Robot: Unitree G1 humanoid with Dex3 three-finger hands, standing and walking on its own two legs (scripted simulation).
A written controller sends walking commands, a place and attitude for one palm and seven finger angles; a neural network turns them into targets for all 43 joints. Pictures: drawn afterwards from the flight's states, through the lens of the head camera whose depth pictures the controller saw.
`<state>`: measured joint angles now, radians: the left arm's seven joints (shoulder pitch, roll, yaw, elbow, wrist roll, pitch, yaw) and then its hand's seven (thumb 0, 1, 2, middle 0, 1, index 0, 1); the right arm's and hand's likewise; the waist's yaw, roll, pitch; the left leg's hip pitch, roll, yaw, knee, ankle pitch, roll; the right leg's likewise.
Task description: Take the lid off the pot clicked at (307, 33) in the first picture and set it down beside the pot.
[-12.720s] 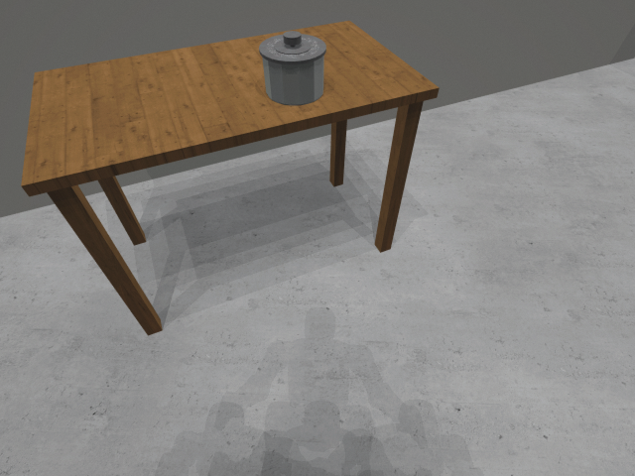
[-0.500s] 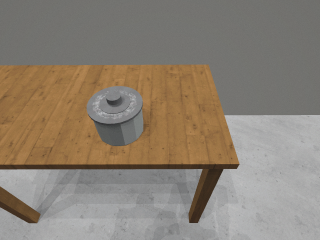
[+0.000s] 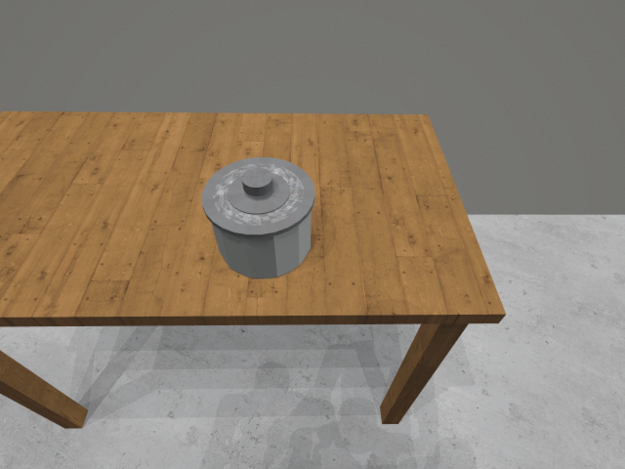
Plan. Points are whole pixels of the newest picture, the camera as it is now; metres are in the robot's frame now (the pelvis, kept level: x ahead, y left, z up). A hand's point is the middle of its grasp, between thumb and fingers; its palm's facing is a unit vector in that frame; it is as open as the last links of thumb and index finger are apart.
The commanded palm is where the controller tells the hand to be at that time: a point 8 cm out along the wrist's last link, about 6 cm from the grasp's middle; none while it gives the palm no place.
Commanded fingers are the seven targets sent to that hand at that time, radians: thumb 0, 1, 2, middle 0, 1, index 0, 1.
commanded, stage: look again from close up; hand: left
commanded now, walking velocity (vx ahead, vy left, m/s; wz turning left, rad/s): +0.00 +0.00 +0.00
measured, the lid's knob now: (257, 181) +0.48 +0.12 +0.10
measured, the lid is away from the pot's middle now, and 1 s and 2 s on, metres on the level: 0.00 0.00 0.00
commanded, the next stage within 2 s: lift the closed hand beside the body in 1.32 s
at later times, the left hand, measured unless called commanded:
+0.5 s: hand out of the picture +0.01 +0.15 -0.17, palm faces +0.02 -0.98 -0.19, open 7.3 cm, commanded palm none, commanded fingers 0.00 0.90 0.90 -0.20 -0.30 -0.20 -0.30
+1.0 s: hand out of the picture -0.01 +0.13 -0.17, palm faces +0.01 -0.98 -0.17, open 7.4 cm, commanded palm none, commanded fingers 0.00 0.90 0.90 -0.20 -0.30 -0.20 -0.30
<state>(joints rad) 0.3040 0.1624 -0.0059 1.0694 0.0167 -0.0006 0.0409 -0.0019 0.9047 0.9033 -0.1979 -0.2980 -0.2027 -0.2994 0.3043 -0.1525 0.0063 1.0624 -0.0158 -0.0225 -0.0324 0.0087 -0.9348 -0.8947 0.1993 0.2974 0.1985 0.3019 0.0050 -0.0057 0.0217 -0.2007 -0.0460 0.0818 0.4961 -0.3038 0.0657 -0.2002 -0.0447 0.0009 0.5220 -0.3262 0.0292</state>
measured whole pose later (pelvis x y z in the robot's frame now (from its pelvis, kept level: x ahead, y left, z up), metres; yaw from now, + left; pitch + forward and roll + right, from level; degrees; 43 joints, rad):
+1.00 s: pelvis +0.00 -0.03 +0.00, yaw +0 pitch -1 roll +1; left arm 0.31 0.14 -0.02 1.09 0.01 -0.02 0.04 0.00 0.90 0.90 -0.20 -0.30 -0.20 -0.30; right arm 0.28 -0.14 0.01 1.14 -0.01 -0.02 -0.03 0.00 -0.91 -0.89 0.20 0.30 0.20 0.30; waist 0.00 -0.01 0.04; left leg -0.15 0.00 0.07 0.45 -0.28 0.02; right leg -0.15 0.00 -0.02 0.47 -0.31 -0.02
